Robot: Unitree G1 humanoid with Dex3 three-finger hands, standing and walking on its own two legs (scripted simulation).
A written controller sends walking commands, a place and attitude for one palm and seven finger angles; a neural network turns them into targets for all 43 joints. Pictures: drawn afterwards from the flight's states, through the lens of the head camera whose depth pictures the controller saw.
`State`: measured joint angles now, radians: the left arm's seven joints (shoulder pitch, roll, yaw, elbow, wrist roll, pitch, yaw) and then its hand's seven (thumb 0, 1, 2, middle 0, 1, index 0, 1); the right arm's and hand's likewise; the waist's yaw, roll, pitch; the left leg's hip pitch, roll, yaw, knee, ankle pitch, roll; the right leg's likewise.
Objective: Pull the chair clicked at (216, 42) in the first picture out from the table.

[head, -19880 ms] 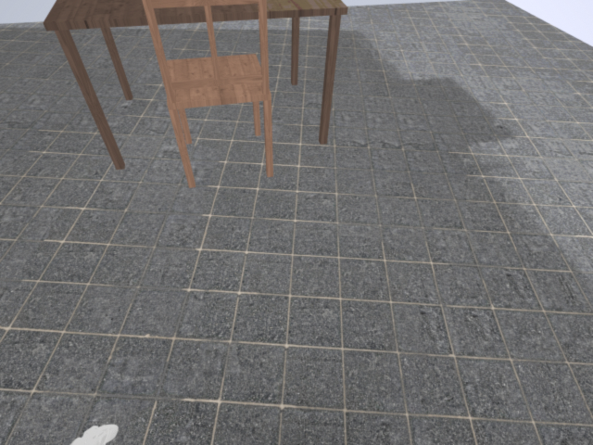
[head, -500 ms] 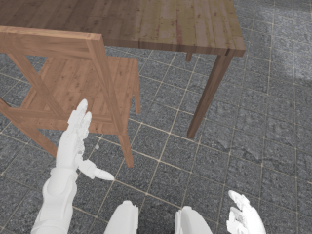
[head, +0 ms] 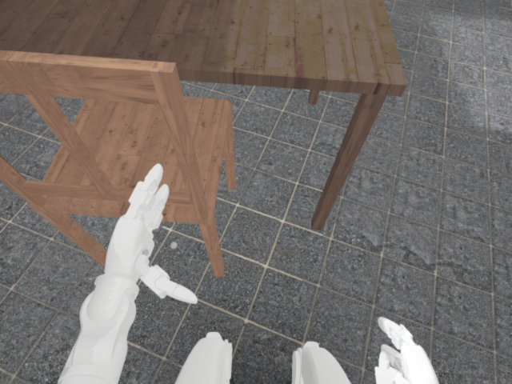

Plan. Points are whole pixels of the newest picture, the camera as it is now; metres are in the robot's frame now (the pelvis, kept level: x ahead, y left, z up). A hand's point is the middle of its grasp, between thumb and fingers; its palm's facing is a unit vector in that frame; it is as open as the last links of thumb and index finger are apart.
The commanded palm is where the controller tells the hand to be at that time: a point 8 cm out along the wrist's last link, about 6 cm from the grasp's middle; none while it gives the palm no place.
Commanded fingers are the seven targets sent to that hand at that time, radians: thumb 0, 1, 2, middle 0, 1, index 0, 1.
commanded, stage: push the fingers through the gap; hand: left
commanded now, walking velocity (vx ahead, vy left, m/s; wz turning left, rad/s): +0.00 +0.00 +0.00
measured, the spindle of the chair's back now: (78, 150) +0.49 +0.34 +0.02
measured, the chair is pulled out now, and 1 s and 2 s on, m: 0.00 0.00 0.00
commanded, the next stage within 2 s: hook a spindle and tug to test in 1.52 s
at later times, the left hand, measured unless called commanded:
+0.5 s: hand (183, 220) +0.36 +0.14 +0.01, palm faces -0.06 -1.00 -0.03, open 16.9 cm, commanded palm +0.35 +0.19 +0.03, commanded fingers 0.00 -0.50 0.30 -0.06 -0.08 -0.06 -0.08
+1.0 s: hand (187, 188) +0.41 +0.14 +0.02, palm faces -0.05 -1.00 -0.06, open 16.9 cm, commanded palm +0.40 +0.18 +0.02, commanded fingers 0.00 -0.50 0.30 -0.06 -0.08 -0.06 -0.08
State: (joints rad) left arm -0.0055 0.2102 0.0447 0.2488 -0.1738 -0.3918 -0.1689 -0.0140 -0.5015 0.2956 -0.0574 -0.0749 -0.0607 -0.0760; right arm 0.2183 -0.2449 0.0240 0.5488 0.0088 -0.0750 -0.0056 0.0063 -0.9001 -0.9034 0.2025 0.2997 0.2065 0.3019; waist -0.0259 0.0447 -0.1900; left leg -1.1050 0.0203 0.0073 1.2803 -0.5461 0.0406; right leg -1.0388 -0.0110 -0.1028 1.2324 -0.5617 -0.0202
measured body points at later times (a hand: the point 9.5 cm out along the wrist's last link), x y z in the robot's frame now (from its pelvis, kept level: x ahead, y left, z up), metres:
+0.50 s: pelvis +0.00 -0.01 +0.00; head +0.11 +0.00 +0.43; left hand +0.36 +0.19 +0.02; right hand +0.14 -0.26 -0.11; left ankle +0.03 +0.09 -0.62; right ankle +0.02 -0.11 -0.62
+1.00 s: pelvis +0.00 -0.01 -0.01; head +0.11 +0.00 +0.43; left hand +0.41 +0.19 +0.03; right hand +0.10 -0.26 -0.12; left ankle +0.03 +0.09 -0.62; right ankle +0.02 -0.11 -0.62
